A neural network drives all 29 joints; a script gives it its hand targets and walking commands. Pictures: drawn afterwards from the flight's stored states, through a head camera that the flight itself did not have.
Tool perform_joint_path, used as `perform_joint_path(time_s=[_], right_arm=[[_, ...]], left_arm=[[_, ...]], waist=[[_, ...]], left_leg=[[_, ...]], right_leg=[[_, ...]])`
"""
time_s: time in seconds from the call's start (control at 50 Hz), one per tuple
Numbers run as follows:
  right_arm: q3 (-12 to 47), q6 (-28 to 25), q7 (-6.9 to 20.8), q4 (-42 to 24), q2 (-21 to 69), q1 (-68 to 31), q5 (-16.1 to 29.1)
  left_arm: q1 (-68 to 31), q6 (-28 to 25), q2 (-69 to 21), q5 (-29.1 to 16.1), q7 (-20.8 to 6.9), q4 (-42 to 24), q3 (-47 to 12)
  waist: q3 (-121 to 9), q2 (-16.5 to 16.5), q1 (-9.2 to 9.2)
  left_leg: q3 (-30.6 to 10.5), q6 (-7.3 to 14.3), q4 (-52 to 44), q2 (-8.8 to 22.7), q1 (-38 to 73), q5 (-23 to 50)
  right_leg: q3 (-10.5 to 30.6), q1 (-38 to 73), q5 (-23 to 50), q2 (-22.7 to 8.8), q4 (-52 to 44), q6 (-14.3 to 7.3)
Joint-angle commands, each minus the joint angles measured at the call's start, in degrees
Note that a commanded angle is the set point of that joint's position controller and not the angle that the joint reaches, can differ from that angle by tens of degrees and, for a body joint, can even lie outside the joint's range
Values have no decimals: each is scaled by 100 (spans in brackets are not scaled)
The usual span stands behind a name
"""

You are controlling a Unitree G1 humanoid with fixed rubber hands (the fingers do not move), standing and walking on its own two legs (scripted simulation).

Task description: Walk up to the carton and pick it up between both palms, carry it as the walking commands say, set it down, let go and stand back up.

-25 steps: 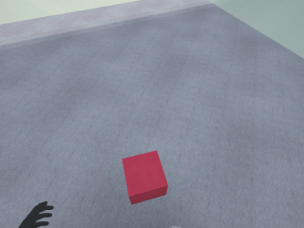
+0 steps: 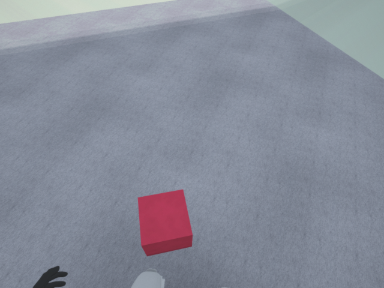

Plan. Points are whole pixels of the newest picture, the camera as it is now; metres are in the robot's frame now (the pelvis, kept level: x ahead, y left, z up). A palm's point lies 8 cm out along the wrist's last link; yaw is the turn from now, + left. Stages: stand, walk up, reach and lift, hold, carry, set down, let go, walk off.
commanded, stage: walk up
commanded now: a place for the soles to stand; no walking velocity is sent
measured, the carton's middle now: (165, 222) +0.50 +0.12 -0.65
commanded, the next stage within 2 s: none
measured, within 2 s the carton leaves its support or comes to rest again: neither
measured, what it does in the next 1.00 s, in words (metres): steps on the spot: left foot, then left foot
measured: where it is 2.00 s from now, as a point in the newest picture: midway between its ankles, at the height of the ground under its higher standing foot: outside the picture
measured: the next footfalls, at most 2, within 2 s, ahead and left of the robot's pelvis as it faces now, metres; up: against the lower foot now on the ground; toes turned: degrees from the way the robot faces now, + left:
left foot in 0.08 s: +0.10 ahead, +0.17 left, +0.00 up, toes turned -3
left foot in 0.70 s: +0.12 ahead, +0.15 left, +0.00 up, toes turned -3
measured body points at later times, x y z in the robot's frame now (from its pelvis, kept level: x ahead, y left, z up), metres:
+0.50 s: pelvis +0.00 -0.04 +0.01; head +0.03 -0.05 +0.45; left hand +0.10 +0.29 -0.08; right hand +0.08 -0.40 -0.09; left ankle +0.03 +0.14 -0.64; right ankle +0.02 -0.12 -0.71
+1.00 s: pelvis +0.01 -0.05 -0.01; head +0.04 -0.05 +0.44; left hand +0.10 +0.30 -0.09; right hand +0.11 -0.39 -0.10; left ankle +0.04 +0.14 -0.66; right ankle +0.02 -0.13 -0.71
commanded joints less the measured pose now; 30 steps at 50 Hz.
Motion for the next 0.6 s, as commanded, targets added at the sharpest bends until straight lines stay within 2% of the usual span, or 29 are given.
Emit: perform_joint_path(time_s=[0.0, 0.02, 0.04, 0.06, 0.08, 0.1, 0.12, 0.14, 0.16, 0.18, 0.2, 0.22, 0.24, 0.26, 0.28, 0.3, 0.32, 0.34, 0.36, 0.38, 0.4, 0.42, 0.44, 0.46, 0.48, 0.52, 0.54, 0.58], right_arm=[[-169, -127, -45, -208, -778, 863, -53], [-237, -148, -62, -207, -893, 1119, -104], [-314, -183, -78, -212, -1185, 1325, -185], [-389, -199, -77, -452, -1731, 1128, -234], [-431, -183, -88, -566, -1758, 856, -144], [-443, -179, -145, -601, -1764, 587, -67], [-451, -157, -187, -675, -1775, 226, -108], [-427, -134, -186, -727, -1738, 19, -176], [-391, -91, -140, -735, -1655, 24, -217], [-365, -60, -94, -812, -1568, -142, -246], [-331, -34, -55, -867, -1515, -270, -239], [-328, 7, 1, -921, -1401, -497, -220], [-255, 60, 28, -925, -1133, -437, -237], [-119, 99, 38, -1025, -540, -444, -195], [-185, 133, -16, -987, -763, -300, -186], [-295, 136, -18, -762, -1100, -319, -161], [-330, 133, 41, -658, -1106, -132, -119], [-321, 153, 102, -568, -1135, 129, -108], [-315, 138, 156, -538, -1129, 330, -124], [-295, 138, 208, -457, -1050, 356, -141], [-244, 119, 219, -478, -926, 324, -133], [-215, 102, 231, -459, -857, 240, -140], [-202, 83, 235, -513, -804, 230, -107], [-170, 64, 254, -561, -727, 96, -99], [-125, 50, 261, -621, -648, 17, -100], [-89, 33, 275, -648, -593, 121, -61], [-109, 46, 262, -653, -655, 90, -71], [-117, 29, 242, -683, -636, 217, -52]], left_arm=[[-423, -61, 1368, -154, 81, -520, 287], [-597, -60, 1301, -183, 81, -567, 272], [-518, -60, 1095, -185, 101, -606, 255], [-607, -51, 936, -240, 112, -802, 197], [-502, 20, 1164, -196, 159, -701, 290], [-384, 57, 1177, -144, 155, -647, 263], [-377, 1, 1261, -156, 135, -512, 296], [-358, -39, 1293, -176, 99, -501, 317], [-234, -82, 1339, -168, 61, -432, 374], [11, -92, 1337, -133, 33, -276, 411], [290, -117, 1232, -145, 41, -144, 426], [578, -149, 1225, -132, 60, -51, 454], [911, -174, 1325, -77, 68, 29, 503], [1282, -247, 1787, 15, 101, 65, 557], [436, -291, 2063, -79, 158, -122, 573], [-28, -313, 1888, -134, 178, -239, 567], [-196, -316, 1776, -111, 190, -117, 533], [-237, -342, 1720, -95, 231, -39, 527], [-271, -381, 1627, -105, 259, -15, 496], [-160, -419, 1565, -130, 290, 31, 458], [-25, -437, 1489, -109, 285, 41, 413], [105, -443, 1440, -114, 289, 101, 385], [274, -445, 1424, -128, 277, 128, 353], [441, -448, 1476, -139, 287, 192, 357], [447, -441, 1447, -147, 270, 119, 351], [356, -420, 1476, -173, 244, 45, 349], [287, -387, 1455, -194, 242, 31, 343], [-79, -302, 1493, -206, 210, -104, 308]], waist=[[-804, -620, -201], [-736, -410, -439], [-966, 322, -476], [-805, 1235, -400], [-850, 981, -284], [-905, 832, -206], [-783, 808, -73], [-674, 890, -11], [-654, 919, 14], [-618, 1131, 99], [-610, 1110, 207], [-599, 1209, 397], [-547, 597, 541], [-321, -1105, 724], [-25, -572, 400], [183, -49, 214], [234, -122, 67], [140, 5, 19], [-21, -187, -49], [11, -118, 18], [-66, -41, 65], [-10, -70, 124], [-130, -295, 225], [-293, -393, 259], [-385, -491, 306], [-584, -791, 243], [-622, -671, 217], [-580, -776, 72]], left_leg=[[1122, 203, -1309, -55, 1123, 1121], [670, 392, -1732, -39, 1636, 1228], [-661, 677, -1957, 414, 2089, 1526], [-3308, 1434, -2521, 1622, 2025, 2203], [-4142, 2061, -2808, 2260, 1657, 2191], [-4247, 2247, -2703, 2347, 1551, 2099], [-3933, 2111, -2419, 2230, 1025, 2028], [-3395, 1814, -2234, 1863, 624, 1733], [-2893, 1519, -2131, 1514, 436, 1558], [-2726, 1371, -2118, 1412, -76, 1162], [-2489, 1227, -2087, 1289, -428, 914], [-2041, 967, -1829, 1072, -1015, 342], [-1263, 546, -991, 532, -1643, -204], [-381, 219, 813, -526, -2178, -683], [-354, -18, 1336, -353, -1976, -617], [-369, 18, 1564, -200, -1611, -237], [-316, -8, 1534, -40, -1416, -53], [-338, -34, 1500, 52, -1286, 87], [-234, -54, 1394, 160, -1213, 100], [-259, -50, 1312, 127, -1249, 186], [-206, -70, 1055, 137, -1102, 161], [-163, -116, 787, 103, -1052, 155], [21, -149, 441, 126, -1093, 161], [28, -160, 232, 106, -1025, 96], [216, -175, 62, 115, -887, 106], [515, -117, -235, 129, -525, 258], [622, -97, -242, 101, -292, 276], [803, 1, -768, 83, 328, 451]], right_leg=[[491, 221, 2799, -1015, -639, -498], [364, -200, 2724, -803, 10, -328], [258, -738, 2010, -399, 1058, -147], [347, -1716, 181, 209, 1897, 150], [1016, -1696, -1526, 112, 2521, 359], [1405, -1706, -1383, -20, 2727, 455], [1527, -1560, -1189, -235, 2646, 437], [1400, -1306, -1154, -267, 2057, 345], [1124, -987, -1073, -141, 1523, 272], [925, -445, -742, -49, 1256, 266], [688, 46, -406, 63, 717, 211], [697, 747, -157, 26, 149, 177], [1237, 1355, -871, -185, -898, 207], [2876, 1052, -2455, -1290, -2448, 109], [4131, 147, -2916, -2392, -3404, -164], [3705, -27, -2408, -2137, -3286, -40], [3116, -49, -2036, -1926, -3053, -39], [2751, 158, -2039, -1730, -2855, 104], [2454, 498, -1839, -1663, -2630, -20], [2263, 762, -1272, -1591, -2504, 34], [1913, 844, -736, -1554, -2371, -194], [1718, 1036, -108, -1525, -2274, -262], [1358, 1332, 790, -1434, -2153, -233], [1292, 1614, 1518, -1461, -1952, -331], [1020, 1653, 2162, -1461, -1764, -530], [894, 1534, 2819, -1496, -1564, -566], [865, 1379, 2864, -1533, -1506, -581], [604, 831, 2810, -1448, -1263, -663]])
